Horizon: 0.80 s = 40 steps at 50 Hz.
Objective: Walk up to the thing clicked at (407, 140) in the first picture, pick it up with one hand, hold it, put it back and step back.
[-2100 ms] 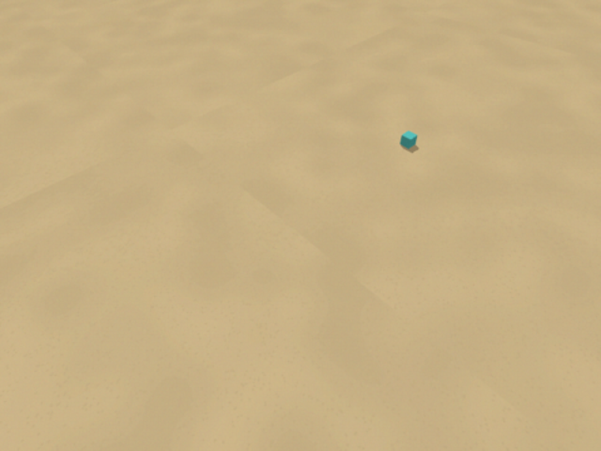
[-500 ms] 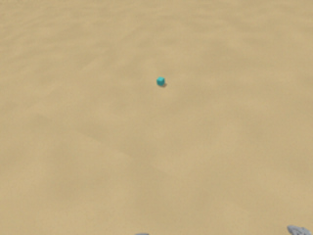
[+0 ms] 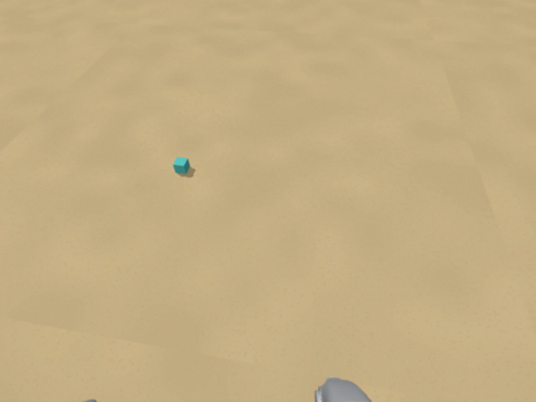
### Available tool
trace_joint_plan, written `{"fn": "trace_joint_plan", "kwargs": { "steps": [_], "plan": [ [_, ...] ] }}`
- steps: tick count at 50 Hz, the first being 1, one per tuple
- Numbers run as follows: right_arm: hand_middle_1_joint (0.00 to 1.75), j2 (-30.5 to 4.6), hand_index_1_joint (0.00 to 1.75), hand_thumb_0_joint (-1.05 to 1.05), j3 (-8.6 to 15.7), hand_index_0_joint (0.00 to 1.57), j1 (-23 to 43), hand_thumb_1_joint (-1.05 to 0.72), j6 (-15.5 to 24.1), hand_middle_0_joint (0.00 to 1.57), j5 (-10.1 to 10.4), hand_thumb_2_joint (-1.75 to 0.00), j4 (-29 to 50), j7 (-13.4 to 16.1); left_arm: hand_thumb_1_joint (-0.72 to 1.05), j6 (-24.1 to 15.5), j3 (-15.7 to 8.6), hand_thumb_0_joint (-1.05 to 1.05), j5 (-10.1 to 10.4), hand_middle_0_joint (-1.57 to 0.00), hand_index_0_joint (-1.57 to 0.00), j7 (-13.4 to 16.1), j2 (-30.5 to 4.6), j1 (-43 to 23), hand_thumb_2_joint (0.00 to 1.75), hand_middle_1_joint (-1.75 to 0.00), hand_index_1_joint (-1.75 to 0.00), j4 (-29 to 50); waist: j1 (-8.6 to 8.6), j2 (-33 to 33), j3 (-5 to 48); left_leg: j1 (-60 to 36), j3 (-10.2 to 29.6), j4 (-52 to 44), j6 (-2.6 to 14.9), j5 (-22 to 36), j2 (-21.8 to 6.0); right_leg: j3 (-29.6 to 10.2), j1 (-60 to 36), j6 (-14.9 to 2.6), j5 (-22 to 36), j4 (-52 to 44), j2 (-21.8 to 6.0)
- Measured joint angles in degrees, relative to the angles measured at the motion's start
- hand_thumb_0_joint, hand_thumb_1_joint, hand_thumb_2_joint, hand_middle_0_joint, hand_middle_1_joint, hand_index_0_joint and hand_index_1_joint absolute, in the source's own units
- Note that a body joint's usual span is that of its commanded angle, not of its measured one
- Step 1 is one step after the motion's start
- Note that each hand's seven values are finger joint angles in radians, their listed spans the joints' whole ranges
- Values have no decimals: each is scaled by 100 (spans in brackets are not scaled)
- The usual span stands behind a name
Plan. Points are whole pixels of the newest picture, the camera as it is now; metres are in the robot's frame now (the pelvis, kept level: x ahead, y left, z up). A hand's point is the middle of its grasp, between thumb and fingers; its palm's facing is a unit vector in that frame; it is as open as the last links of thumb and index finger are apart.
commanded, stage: walk up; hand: left
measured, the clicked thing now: (181, 165) +1.37 +0.43 -0.74
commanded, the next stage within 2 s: none
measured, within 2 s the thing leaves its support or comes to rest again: neither
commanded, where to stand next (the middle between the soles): +0.91 +0.28 m, yaw -15 degrees
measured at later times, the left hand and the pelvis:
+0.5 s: hand (99, 321) +0.31 +0.34 -0.14, palm faces -0.11 -0.89 -0.44, open 7.4 cm; pelvis +0.25 +0.05 -0.02, yaw -6 degrees
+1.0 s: hand (121, 196) +0.62 +0.36 -0.13, palm faces -0.20 -0.85 -0.48, open 7.4 cm; pelvis +0.46 +0.10 -0.03, yaw -11 degrees
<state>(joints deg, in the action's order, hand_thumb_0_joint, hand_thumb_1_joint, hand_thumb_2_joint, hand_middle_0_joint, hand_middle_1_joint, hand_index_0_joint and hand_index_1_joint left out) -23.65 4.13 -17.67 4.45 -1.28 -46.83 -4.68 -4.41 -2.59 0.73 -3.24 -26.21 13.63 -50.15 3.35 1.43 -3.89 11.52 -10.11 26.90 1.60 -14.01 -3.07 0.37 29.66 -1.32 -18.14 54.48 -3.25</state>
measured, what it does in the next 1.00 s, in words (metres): walks ahead: right foot, then left foot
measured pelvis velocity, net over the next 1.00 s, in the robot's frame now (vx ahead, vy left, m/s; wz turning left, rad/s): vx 0.46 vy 0.10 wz -0.20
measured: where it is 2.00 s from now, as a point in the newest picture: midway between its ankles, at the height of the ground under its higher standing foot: (207, 253)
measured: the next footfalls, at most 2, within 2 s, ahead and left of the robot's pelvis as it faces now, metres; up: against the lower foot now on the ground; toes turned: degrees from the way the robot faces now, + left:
right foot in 0.16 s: +0.23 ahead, -0.13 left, +0.00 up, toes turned -7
left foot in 0.52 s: +0.43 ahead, +0.19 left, +0.00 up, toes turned +0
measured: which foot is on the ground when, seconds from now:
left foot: down 0.00-0.18, up 0.20-0.50, down 0.52-0.96, up 0.98-1.00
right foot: up 0.00-0.14, down 0.16-0.56, up 0.58-0.92, down 0.94-1.00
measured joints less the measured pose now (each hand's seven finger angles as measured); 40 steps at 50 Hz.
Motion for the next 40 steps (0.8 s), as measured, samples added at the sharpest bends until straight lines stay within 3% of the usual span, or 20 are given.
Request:
{"fn": "trace_joint_plan", "kwargs": {
  "steps": [4, 8, 10, 12, 14, 20, 26, 28, 31, 33, 40],
  "plan": [
    [30, -184, 30, 1, 37, 20, -262, -91, -65, 20, -27, -90, -80, -14, 90, 29, -25, 0, -35, -20, -21, -75, 70, -187, 89, -30, -30, 22, 90, -210, 20, -422, -138, -7, -33, -413, 21, 104, 4, -27, 556, -1178, -123],
    [30, -278, 30, 1, 45, 20, -437, -91, -186, 20, -32, -90, -124, -13, 90, -49, -70, 0, -60, -20, -21, -70, 53, -202, 89, -30, -30, 27, 90, -368, 132, -621, -237, 650, -148, -1211, -89, 256, -501, -136, 877, -1990, -27],
    [30, -265, 30, 1, 42, 20, -376, -91, -268, 20, -31, -90, -192, 31, 90, -129, -116, 0, -83, -20, -21, 22, 120, -259, 89, -30, -30, 42, 15, -579, 76, -283, 117, 1825, -52, -1497, -259, 328, -545, -42, 547, -1624, 149],
    [30, -215, 30, 1, -15, 20, -222, -91, -359, 20, -26, -90, -255, 54, 90, -170, -71, 0, -31, -20, -21, 103, 196, -223, 89, -30, -30, 114, -96, -634, 36, 285, 600, 3086, -60, -1466, -73, 291, -673, -22, 314, -1495, 188],
    [30, -188, 30, 1, -48, 20, -44, -91, -392, 20, 4, -90, -259, 62, 90, -162, -2, 0, 7, -20, -21, 160, 279, -126, 89, -30, -30, 147, -192, -707, 14, 819, 822, 3663, -78, -1196, -45, 253, -926, 0, 261, -1682, 223],
    [30, -160, 30, 1, 21, 20, 377, -91, -344, 20, -33, -90, -33, -90, 90, -150, 70, 0, -70, -20, -21, 218, 293, 310, 89, -30, -30, 92, -390, -711, 11, 1799, 1038, 2721, -161, -630, -360, 75, -1499, 98, 29, -2057, 215],
    [30, -259, 30, 1, 197, 20, 545, -91, -295, 20, -82, -90, 11, -219, 90, -139, 28, 0, -148, -20, -21, 254, 80, 663, 89, -30, -30, -72, -490, -490, 108, 1634, 851, 1338, -107, -17, -405, -106, -1821, 294, -700, -1680, -36],
    [30, -233, 30, 1, 254, 20, 599, -91, -204, 20, -115, -90, 33, -198, 90, -69, -7, 0, -157, -20, -21, 303, -25, 687, 89, -30, -30, -202, -452, -190, 65, 1522, 587, 1527, -145, 67, -193, -350, -1611, 102, -924, -889, -308],
    [30, -165, 30, 0, 251, 20, 566, -91, -150, 20, -29, -90, 100, -116, 90, 56, 38, 1, -80, -20, -21, 405, -11, 533, 89, -30, -30, -444, -310, -148, -9, 1309, 435, 1665, -60, -303, -170, -588, -773, -141, -885, 916, -6],
    [30, -54, 30, 0, 192, 20, 473, -91, -181, 20, 7, -90, 61, -60, 90, 27, 55, 1, -28, -20, -21, 383, -43, 440, 89, -30, -30, -489, -259, -53, -42, 972, 314, 1337, -6, -308, -124, -440, -330, -178, -563, 1302, 72],
    [30, -28, 30, 0, 74, 20, -58, -91, -216, 20, -38, -90, -36, -5, 90, 0, 43, 1, -30, -20, -21, 282, 80, 232, 89, -30, -30, -371, -86, -70, -89, -76, 4, 368, 143, -368, 162, 186, 130, 21, 61, -284, -16]
  ]
}}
